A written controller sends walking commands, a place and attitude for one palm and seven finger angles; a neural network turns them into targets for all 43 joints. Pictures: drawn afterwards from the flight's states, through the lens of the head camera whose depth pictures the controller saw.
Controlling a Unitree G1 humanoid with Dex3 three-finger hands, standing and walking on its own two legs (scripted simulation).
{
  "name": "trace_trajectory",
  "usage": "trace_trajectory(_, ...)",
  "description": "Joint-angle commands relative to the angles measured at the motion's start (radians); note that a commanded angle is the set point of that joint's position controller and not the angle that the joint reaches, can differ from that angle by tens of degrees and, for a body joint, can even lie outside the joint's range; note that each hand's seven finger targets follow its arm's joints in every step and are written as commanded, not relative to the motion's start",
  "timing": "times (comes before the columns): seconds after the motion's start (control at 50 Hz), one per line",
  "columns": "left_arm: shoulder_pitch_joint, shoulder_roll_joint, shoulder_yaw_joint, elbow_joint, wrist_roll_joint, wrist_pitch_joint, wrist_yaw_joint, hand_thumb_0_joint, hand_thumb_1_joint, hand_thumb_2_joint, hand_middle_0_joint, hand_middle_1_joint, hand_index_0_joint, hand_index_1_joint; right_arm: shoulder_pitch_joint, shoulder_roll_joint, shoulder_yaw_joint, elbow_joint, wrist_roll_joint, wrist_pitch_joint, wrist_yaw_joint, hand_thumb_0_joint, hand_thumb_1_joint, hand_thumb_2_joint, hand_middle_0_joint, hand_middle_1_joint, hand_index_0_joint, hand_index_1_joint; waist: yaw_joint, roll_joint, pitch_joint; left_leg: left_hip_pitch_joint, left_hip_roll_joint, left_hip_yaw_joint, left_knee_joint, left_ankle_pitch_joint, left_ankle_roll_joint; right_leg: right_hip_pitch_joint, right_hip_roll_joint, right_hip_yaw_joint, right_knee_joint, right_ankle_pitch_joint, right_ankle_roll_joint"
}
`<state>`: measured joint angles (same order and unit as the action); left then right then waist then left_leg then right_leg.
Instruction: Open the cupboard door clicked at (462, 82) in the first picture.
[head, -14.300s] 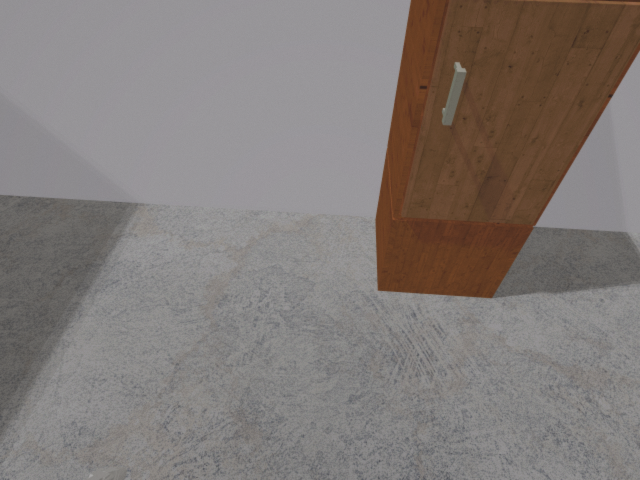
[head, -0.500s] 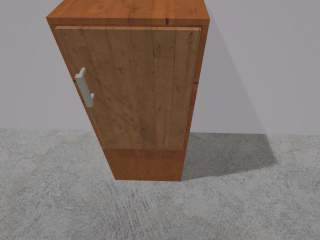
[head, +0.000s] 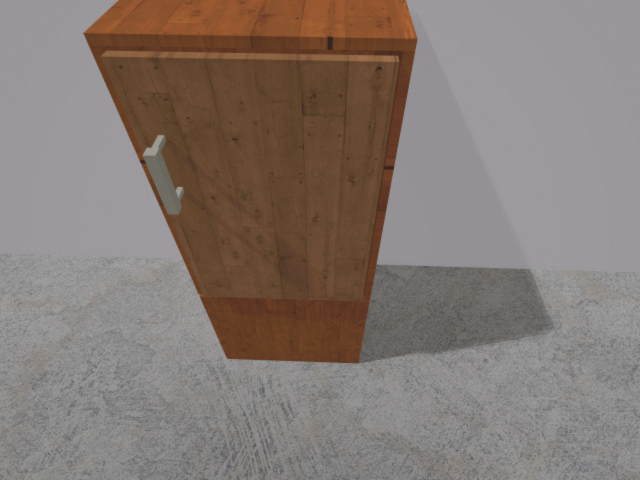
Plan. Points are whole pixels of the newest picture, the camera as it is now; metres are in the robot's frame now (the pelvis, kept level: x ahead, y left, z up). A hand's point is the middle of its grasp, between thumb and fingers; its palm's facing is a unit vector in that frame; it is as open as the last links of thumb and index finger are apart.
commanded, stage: look again from close up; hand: left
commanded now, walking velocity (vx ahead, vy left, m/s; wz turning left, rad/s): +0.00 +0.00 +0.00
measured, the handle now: (167, 175) +0.54 +0.29 +0.06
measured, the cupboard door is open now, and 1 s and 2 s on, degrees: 0 0 0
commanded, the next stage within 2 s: shuffle to correct the standing spot in 0.14 s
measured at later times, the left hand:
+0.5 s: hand out of the picture +0.01 +0.19 -0.17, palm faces +0.09 -0.97 -0.22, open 7.3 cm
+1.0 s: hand out of the picture +0.01 +0.25 -0.18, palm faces +0.04 -0.98 -0.21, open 7.3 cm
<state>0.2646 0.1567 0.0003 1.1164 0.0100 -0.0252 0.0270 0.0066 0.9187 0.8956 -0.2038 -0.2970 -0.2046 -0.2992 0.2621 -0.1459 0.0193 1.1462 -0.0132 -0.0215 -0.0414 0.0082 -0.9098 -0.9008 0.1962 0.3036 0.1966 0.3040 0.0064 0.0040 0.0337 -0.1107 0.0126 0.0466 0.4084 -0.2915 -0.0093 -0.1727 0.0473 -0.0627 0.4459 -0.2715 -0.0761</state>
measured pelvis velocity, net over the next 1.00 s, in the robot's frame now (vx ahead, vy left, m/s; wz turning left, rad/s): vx -0.01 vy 0.07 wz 0.01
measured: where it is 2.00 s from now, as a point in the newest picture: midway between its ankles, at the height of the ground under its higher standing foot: outside the picture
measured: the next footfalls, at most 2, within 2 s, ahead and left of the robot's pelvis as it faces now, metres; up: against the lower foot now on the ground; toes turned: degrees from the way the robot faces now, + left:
left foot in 0.66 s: +0.02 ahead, +0.17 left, +0.00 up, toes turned +6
right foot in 0.98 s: +0.00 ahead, -0.04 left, +0.00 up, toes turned +0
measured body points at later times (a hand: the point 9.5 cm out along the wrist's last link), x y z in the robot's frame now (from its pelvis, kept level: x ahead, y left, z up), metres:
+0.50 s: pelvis -0.01 +0.01 +0.00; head +0.01 +0.00 +0.45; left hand +0.00 +0.24 -0.16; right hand +0.01 -0.22 -0.16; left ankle -0.04 +0.13 -0.74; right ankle -0.02 -0.07 -0.74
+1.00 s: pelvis -0.01 +0.07 +0.00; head +0.01 +0.06 +0.44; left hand +0.01 +0.30 -0.16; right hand -0.02 -0.15 -0.17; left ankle -0.01 +0.16 -0.74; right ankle -0.04 -0.04 -0.74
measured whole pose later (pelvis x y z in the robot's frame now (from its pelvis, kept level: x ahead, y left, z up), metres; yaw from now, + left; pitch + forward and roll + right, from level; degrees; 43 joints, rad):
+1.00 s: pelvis -0.01 +0.07 +0.00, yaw +1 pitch +1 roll +1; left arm 0.24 0.16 0.04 1.06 0.02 0.01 0.03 0.00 0.93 0.90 -0.20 -0.30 -0.20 -0.30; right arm 0.29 -0.13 0.00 1.09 -0.03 -0.01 -0.04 0.02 -0.93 -0.90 0.20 0.30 0.20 0.30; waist -0.01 -0.02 0.03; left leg -0.24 -0.01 0.12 0.48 -0.26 0.04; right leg -0.21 -0.02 -0.03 0.52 -0.30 -0.02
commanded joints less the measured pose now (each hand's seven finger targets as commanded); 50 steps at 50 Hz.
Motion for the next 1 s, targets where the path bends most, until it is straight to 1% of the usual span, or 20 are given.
trace_trajectory(0.0,0.054,0.111,0.015,-0.037,-0.004,-0.012,0.009,0.0,0.9,0.9,-0.2,-0.3,-0.2,-0.3,0.069,-0.092,-0.019,-0.022,0.0,-0.014,-0.003,0.0,-0.9,-0.9,0.2,0.3,0.2,0.3,-0.001,-0.007,0.016,-0.061,0.088,-0.07,-0.05,0.194,0.035,0.038,-0.166,0.15,-0.073,0.32,0.014)
trace_trajectory(0.22,0.044,0.122,0.019,-0.042,-0.003,-0.011,0.008,0.0,0.9,0.9,-0.2,-0.3,-0.2,-0.3,0.061,-0.098,-0.022,-0.025,0.0,-0.013,-0.002,0.0,-0.9,-0.9,0.2,0.3,0.2,0.3,0.0,-0.011,0.015,-0.059,0.089,-0.071,-0.054,0.189,0.033,0.038,-0.165,0.154,-0.084,0.302,0.017)
trace_trajectory(0.26,0.037,0.159,0.03,-0.052,-0.002,-0.017,0.009,0.0,0.9,0.9,-0.2,-0.3,-0.2,-0.3,0.052,-0.13,-0.029,-0.036,0.0,-0.014,-0.002,0.0,-0.9,-0.9,0.2,0.3,0.2,0.3,0.006,-0.005,-0.001,-0.069,0.081,-0.063,-0.038,0.189,0.031,0.064,-0.187,0.175,-0.081,0.361,0.009)
trace_trajectory(0.32,0.059,0.141,0.035,-0.055,-0.001,-0.006,0.017,0.0,0.9,0.9,-0.2,-0.3,-0.2,-0.3,0.075,-0.083,-0.026,-0.046,0.002,0.002,-0.001,0.0,-0.9,-0.9,0.2,0.3,0.2,0.3,0.01,-0.031,-0.019,-0.108,0.062,-0.037,0.001,0.143,0.014,0.089,-0.236,0.211,-0.07,0.4,-0.002)
trace_trajectory(0.4,0.071,0.169,0.055,-0.069,0.005,0.004,0.024,0.0,0.9,0.9,-0.2,-0.3,-0.2,-0.3,0.066,-0.076,-0.038,-0.074,0.0,0.023,0.003,0.0,-0.9,-0.9,0.2,0.3,0.2,0.3,0.022,-0.113,0.014,-0.183,0.032,-0.008,0.107,-0.019,-0.001,0.063,-0.345,0.306,-0.113,0.367,-0.065)
trace_trajectory(0.48,0.078,0.191,0.077,-0.089,0.015,0.01,0.027,0.0,0.9,0.9,-0.2,-0.3,-0.2,-0.3,0.031,-0.077,-0.053,-0.113,-0.003,0.031,0.012,0.0,-0.9,-0.9,0.2,0.3,0.2,0.3,0.038,-0.103,0.03,-0.261,0.036,-0.02,0.234,-0.135,-0.005,0.025,-0.426,0.364,-0.128,0.32,-0.145)
trace_trajectory(0.54,0.051,0.205,0.088,-0.114,0.019,0.016,0.022,0.0,0.9,0.9,-0.2,-0.3,-0.2,-0.3,0.032,-0.071,-0.06,-0.131,-0.003,0.033,0.024,0.0,-0.9,-0.9,0.2,0.3,0.2,0.3,0.026,-0.12,0.018,-0.203,0.02,-0.002,0.209,-0.082,-0.009,-0.057,-0.398,0.304,-0.099,0.277,-0.121)
trace_trajectory(0.6,0.003,0.204,0.093,-0.136,0.015,0.029,0.017,0.0,0.9,0.9,-0.2,-0.3,-0.2,-0.3,0.095,-0.071,-0.064,-0.122,-0.003,0.03,0.029,0.0,-0.9,-0.9,0.2,0.3,0.2,0.3,-0.007,-0.102,0.012,-0.031,0.002,0.033,0.053,0.048,-0.004,-0.195,-0.312,0.21,-0.026,0.098,-0.045)
trace_trajectory(0.62,-0.004,0.184,0.091,-0.148,0.015,0.036,0.015,0.0,0.9,0.9,-0.2,-0.3,-0.2,-0.3,0.116,-0.095,-0.07,-0.124,-0.006,0.028,0.027,0.0,-0.9,-0.9,0.2,0.3,0.2,0.3,-0.016,-0.033,0.003,-0.008,0.047,-0.004,0.016,0.055,0.015,-0.234,-0.261,0.167,0.025,-0.015,-0.017)
trace_trajectory(0.64,-0.008,0.15,0.088,-0.165,0.015,0.043,0.011,0.0,0.9,0.9,-0.2,-0.3,-0.2,-0.3,0.12,-0.137,-0.077,-0.133,-0.013,0.028,0.024,0.0,-0.9,-0.9,0.2,0.3,0.2,0.3,-0.016,0.093,0.018,-0.039,0.136,-0.109,-0.012,0.074,0.059,-0.273,-0.171,0.084,0.111,-0.128,0.02)
trace_trajectory(0.66,-0.01,0.11,0.083,-0.17,0.018,0.052,0.012,0.0,0.9,0.9,-0.2,-0.3,-0.2,-0.3,0.12,-0.17,-0.082,-0.15,-0.018,0.032,0.023,0.0,-0.9,-0.9,0.2,0.3,0.2,0.3,-0.014,0.187,0.036,-0.13,0.22,-0.198,-0.107,-0.026,0.116,-0.255,-0.104,-0.018,0.222,-0.23,0.049)
trace_trajectory(0.68,-0.031,0.08,0.07,-0.181,0.022,0.059,0.013,0.0,0.9,0.9,-0.2,-0.3,-0.2,-0.3,0.116,-0.162,-0.081,-0.16,-0.016,0.026,0.021,0.0,-0.9,-0.9,0.2,0.3,0.2,0.3,-0.023,0.231,0.057,-0.168,0.271,-0.292,-0.19,-0.048,0.173,-0.278,-0.083,-0.016,0.381,-0.28,0.054)
trace_trajectory(0.7,-0.031,0.068,0.063,-0.174,0.021,0.057,0.009,0.0,0.9,0.9,-0.2,-0.3,-0.2,-0.3,0.106,-0.148,-0.073,-0.163,-0.016,0.017,0.017,0.0,-0.9,-0.9,0.2,0.3,0.2,0.3,-0.022,0.157,0.043,-0.165,0.29,-0.333,-0.211,-0.054,0.206,-0.294,-0.096,0.028,0.494,-0.273,0.044)
trace_trajectory(0.72,-0.016,0.056,0.058,-0.165,0.02,0.051,0.004,0.0,0.9,0.9,-0.2,-0.3,-0.2,-0.3,0.085,-0.141,-0.067,-0.167,-0.018,0.01,0.013,0.0,-0.9,-0.9,0.2,0.3,0.2,0.3,-0.01,0.1,0.032,-0.161,0.288,-0.326,-0.208,-0.047,0.213,-0.296,-0.11,0.051,0.542,-0.237,0.041)
trace_trajectory(0.76,0.016,0.056,0.05,-0.144,0.02,0.038,-0.005,0.0,0.9,0.9,-0.2,-0.3,-0.2,-0.3,0.047,-0.146,-0.063,-0.168,-0.019,-0.008,0.009,0.0,-0.9,-0.9,0.2,0.3,0.2,0.3,0.005,0.051,0.017,-0.135,0.268,-0.271,-0.209,0.001,0.204,-0.271,-0.123,0.057,0.498,-0.186,0.052)
trace_trajectory(0.86,0.025,0.019,0.028,-0.112,0.009,0.035,-0.008,0.0,0.9,0.9,-0.2,-0.3,-0.2,-0.3,0.09,-0.134,-0.058,-0.107,-0.023,-0.007,0.0,0.0,-0.9,-0.9,0.2,0.3,0.2,0.3,-0.022,0.046,-0.005,-0.068,0.258,-0.212,-0.144,0.197,0.18,-0.159,-0.092,0.033,0.21,-0.18,0.067)
trace_trajectory(0.9,0.048,0.031,0.031,-0.098,0.006,0.028,-0.008,0.0,0.9,0.9,-0.2,-0.3,-0.2,-0.3,0.091,-0.133,-0.059,-0.094,-0.018,-0.006,-0.004,0.0,-0.9,-0.9,0.2,0.3,0.2,0.3,-0.01,0.038,-0.037,-0.041,0.233,-0.177,-0.067,0.336,0.148,-0.083,-0.084,0.031,0.043,-0.061,0.068)
trace_trajectory(0.94,0.076,0.069,0.034,-0.081,0.006,0.019,-0.002,0.0,0.9,0.9,-0.2,-0.3,-0.2,-0.3,0.083,-0.106,-0.051,-0.085,-0.005,-0.01,-0.002,0.0,-0.9,-0.9,0.2,0.3,0.2,0.3,-0.003,-0.003,-0.034,-0.123,0.162,-0.108,-0.007,0.284,0.082,0.03,-0.13,0.108,-0.053,0.11,0.048)
trace_trajectory(0.96,0.086,0.08,0.031,-0.071,0.004,0.017,0.0,0.0,0.9,0.9,-0.2,-0.3,-0.2,-0.3,0.071,-0.087,-0.045,-0.086,-0.003,-0.012,0.002,0.0,-0.9,-0.9,0.2,0.3,0.2,0.3,0.0,-0.001,-0.022,-0.14,0.123,-0.073,-0.005,0.206,0.058,0.029,-0.168,0.13,-0.05,0.171,0.032)
trace_trajectory(0.98,0.078,0.084,0.028,-0.065,0.005,0.011,0.001,0.0,0.9,0.9,-0.2,-0.3,-0.2,-0.3,0.064,-0.069,-0.04,-0.082,-0.003,-0.009,0.003,0.0,-0.9,-0.9,0.2,0.3,0.2,0.3,-0.007,-0.048,-0.008,-0.14,0.101,-0.055,-0.007,0.18,0.044,0.017,-0.171,0.139,-0.037,0.237,0.023)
